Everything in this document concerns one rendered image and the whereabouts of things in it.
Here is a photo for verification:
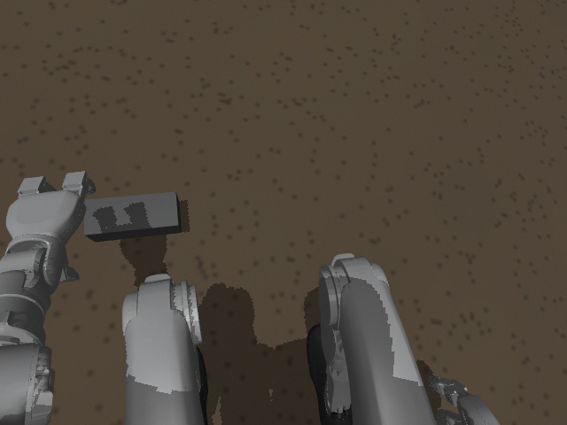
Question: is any left robot hand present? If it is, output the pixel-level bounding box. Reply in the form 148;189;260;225
6;171;96;282

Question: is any right robot hand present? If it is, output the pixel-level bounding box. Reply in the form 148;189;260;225
428;376;501;425

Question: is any right robot foot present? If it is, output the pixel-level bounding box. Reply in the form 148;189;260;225
307;324;353;425

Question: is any left robot arm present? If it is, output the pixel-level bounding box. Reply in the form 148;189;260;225
0;234;66;425

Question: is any carton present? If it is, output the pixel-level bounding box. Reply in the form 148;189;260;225
84;192;182;242

